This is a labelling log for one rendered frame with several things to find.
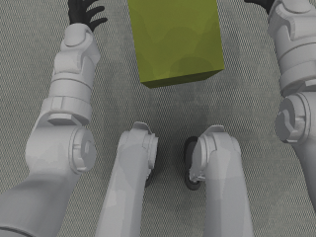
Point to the left robot shin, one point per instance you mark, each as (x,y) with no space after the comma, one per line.
(124,136)

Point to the right robot forearm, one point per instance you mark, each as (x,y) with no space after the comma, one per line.
(292,26)

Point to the robot right upper arm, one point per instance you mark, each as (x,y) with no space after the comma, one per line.
(295,124)

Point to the right robot hand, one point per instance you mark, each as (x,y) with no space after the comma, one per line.
(266,4)

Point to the robot left upper arm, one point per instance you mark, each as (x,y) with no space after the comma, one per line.
(57,156)

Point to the left robot forearm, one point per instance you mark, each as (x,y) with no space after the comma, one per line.
(72,80)

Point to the left robot hand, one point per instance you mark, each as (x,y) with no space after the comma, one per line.
(78,13)

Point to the carton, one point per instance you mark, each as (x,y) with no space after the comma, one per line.
(175,41)

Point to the robot left foot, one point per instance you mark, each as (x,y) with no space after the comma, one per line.
(148,181)

